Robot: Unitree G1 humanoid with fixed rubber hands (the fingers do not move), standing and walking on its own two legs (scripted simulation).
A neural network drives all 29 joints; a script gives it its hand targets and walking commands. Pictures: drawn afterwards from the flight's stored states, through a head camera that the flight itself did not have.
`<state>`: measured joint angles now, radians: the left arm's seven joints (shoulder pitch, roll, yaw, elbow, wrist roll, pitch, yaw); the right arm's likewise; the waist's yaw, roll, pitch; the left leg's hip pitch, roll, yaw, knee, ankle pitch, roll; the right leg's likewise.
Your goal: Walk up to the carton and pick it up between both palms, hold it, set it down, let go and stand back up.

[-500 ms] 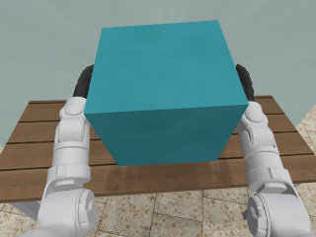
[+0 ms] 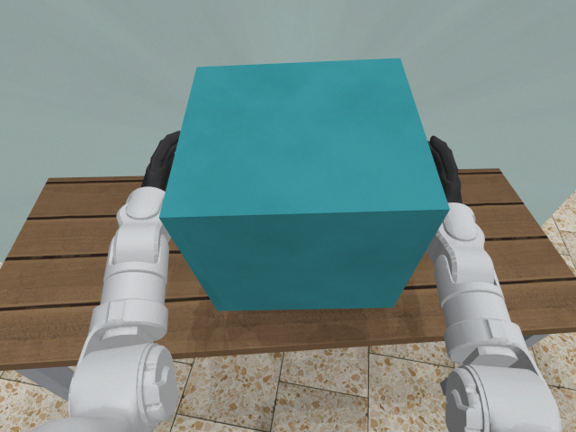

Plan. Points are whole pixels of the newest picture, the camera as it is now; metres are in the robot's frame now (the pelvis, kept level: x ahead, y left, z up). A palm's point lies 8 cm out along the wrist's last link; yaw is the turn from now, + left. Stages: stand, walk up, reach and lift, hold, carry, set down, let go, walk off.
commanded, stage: set down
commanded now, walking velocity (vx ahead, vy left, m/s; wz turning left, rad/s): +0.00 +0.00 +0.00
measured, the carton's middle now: (301, 195) +0.43 -0.02 +0.08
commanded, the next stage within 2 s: none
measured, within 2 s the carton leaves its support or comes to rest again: rests again in 1.74 s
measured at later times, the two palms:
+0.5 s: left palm (166, 186) +0.42 +0.18 +0.11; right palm (434, 205) +0.38 -0.20 +0.12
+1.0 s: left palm (177, 191) +0.44 +0.17 +0.08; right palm (429, 214) +0.39 -0.21 +0.08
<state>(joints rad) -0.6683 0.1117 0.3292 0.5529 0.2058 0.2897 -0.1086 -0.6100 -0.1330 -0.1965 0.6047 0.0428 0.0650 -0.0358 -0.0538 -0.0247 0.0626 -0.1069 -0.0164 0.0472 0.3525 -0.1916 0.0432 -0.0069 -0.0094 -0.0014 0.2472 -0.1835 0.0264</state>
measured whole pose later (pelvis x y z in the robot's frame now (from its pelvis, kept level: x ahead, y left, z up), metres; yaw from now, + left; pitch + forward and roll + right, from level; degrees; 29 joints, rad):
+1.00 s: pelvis +0.02 +0.00 +0.00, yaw +0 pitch +3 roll -1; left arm -0.78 0.16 0.33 0.91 0.21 0.04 -0.12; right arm -0.58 -0.05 -0.34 0.70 -0.10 -0.09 -0.03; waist -0.05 -0.03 0.04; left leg -0.19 -0.02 0.05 0.35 -0.20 0.04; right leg -0.10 -0.01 0.00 0.25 -0.20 0.03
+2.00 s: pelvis +0.01 +0.00 +0.00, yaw +0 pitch +7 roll -1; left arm -0.82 0.19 0.33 1.14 0.21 -0.20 -0.10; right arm -0.57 0.00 -0.44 0.82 -0.18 -0.23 -0.03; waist -0.05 -0.03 0.00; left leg -0.29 -0.02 0.05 0.35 -0.18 0.04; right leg -0.21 -0.01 0.00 0.28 -0.20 0.03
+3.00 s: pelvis +0.01 -0.01 -0.01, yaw -1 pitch +13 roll -1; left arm -0.87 0.25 0.30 1.32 0.12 -0.30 -0.06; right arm -0.60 0.00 -0.39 1.05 -0.15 -0.31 -0.12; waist -0.06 -0.05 -0.08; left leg -0.45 0.00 0.05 0.42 -0.20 0.03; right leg -0.37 0.01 -0.01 0.36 -0.21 0.02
